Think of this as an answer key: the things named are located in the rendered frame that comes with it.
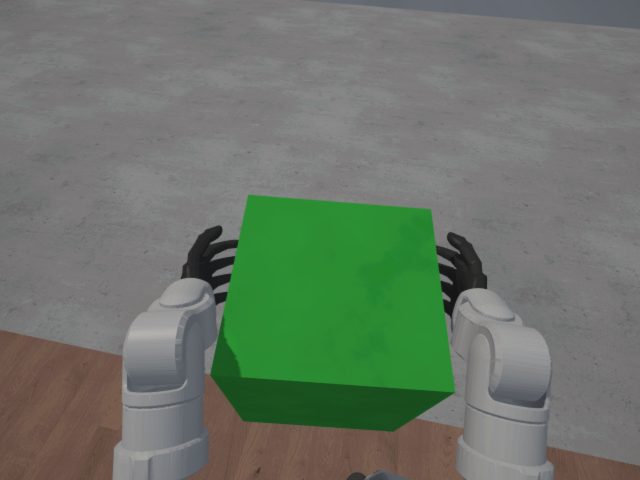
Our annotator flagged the robot left forearm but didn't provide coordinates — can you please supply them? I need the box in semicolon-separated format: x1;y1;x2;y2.
112;278;218;480

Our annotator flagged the robot right forearm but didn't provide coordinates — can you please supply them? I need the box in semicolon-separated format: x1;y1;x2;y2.
450;288;554;480

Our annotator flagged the left robot hand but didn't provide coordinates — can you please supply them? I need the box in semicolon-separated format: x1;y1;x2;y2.
181;225;239;305

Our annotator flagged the carton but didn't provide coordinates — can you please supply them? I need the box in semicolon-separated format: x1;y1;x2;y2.
210;195;455;432

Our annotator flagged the right robot hand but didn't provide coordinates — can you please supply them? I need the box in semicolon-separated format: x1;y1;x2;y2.
436;232;487;318

